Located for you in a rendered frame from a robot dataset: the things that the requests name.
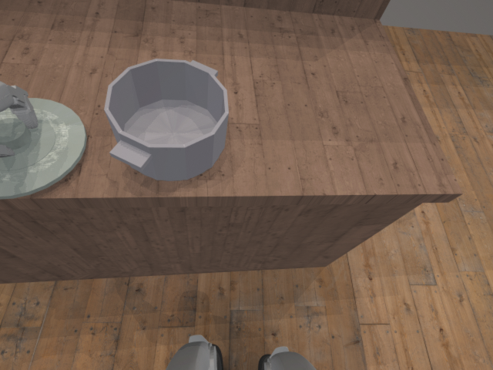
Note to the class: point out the robot right shin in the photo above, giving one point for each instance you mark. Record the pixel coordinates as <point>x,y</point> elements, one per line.
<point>279,349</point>

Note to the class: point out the knob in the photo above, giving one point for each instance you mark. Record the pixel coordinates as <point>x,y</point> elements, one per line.
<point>14,133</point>

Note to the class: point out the table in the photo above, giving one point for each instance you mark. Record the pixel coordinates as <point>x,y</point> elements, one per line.
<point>326,141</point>

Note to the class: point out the lid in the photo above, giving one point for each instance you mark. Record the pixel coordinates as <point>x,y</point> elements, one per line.
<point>55,147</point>

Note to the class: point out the right robot thigh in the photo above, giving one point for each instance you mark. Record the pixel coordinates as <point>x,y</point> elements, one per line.
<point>288,361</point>

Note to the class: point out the robot left hand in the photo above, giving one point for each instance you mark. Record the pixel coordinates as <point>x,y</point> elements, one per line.
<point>17,100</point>

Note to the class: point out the pot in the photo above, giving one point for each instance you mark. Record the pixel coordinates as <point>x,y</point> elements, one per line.
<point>169,118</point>

